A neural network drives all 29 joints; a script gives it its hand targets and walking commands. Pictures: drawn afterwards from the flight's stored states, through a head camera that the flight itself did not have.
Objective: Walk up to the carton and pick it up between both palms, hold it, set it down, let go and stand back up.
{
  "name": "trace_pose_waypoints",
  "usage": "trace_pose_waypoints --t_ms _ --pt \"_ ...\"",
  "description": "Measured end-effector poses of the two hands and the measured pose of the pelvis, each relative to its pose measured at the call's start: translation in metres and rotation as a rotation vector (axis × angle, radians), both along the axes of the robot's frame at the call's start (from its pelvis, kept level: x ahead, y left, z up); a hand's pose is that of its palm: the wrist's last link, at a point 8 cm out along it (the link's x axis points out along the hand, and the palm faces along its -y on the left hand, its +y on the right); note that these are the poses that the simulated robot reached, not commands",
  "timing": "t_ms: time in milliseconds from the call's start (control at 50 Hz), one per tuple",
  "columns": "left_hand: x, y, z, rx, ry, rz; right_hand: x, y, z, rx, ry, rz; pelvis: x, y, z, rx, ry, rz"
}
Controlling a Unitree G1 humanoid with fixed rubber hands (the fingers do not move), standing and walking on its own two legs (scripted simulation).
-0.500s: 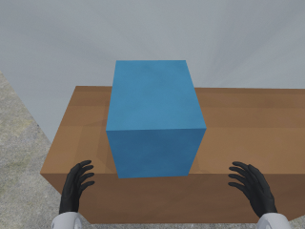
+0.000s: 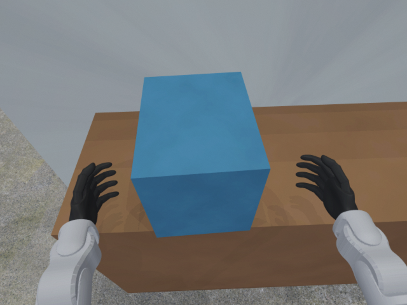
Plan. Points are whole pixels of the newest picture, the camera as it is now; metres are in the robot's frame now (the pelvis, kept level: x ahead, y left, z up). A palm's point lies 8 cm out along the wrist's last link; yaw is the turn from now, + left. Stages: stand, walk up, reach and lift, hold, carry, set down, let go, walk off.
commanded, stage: reach and lift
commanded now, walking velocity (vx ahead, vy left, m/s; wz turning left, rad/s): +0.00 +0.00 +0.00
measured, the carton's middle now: (198, 155) +0.41 +0.05 +0.04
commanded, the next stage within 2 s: none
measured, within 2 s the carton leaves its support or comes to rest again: neither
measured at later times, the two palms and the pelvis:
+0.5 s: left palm (81, 171) +0.30 +0.24 +0.14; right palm (330, 149) +0.35 -0.19 +0.13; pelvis -0.01 +0.00 +0.00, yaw +0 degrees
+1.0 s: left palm (79, 127) +0.36 +0.25 +0.18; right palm (323, 103) +0.42 -0.18 +0.18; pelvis -0.01 +0.00 +0.00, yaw +2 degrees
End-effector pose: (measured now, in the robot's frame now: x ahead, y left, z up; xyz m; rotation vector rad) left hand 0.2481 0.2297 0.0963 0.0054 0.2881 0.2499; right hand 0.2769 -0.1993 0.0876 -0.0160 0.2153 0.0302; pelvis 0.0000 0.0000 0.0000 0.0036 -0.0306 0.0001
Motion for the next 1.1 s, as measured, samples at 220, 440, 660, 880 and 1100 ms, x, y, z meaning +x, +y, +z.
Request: trace_pose_waypoints --t_ms 220,440,660,880,1100 --pt "0.023 -0.001 0.024 0.0 -0.028 -0.019 0.036 -0.003 0.022 0.022 -0.026 0.006 -0.001 0.0 0.0 -0.001 0.009 0.003" --pt "0.049 0.006 0.035 -0.038 -0.005 -0.007 0.066 0.003 0.037 0.008 -0.003 0.002 -0.008 0.0 -0.001 0.001 0.032 -0.004" --pt "0.069 0.016 0.063 -0.02 -0.047 0.012 0.106 0.015 0.068 0.022 -0.018 0.04 -0.007 0.002 -0.001 -0.006 0.063 0.007" --pt "0.101 0.018 0.078 -0.025 -0.017 0.011 0.136 0.009 0.086 0.013 0.006 0.006 -0.007 0.0 -0.002 -0.01 0.073 0.025" --pt "0.128 0.016 0.083 0.003 -0.004 0.004 0.161 0.021 0.093 0.042 0.01 0.029 -0.006 -0.003 -0.003 -0.014 0.105 0.039"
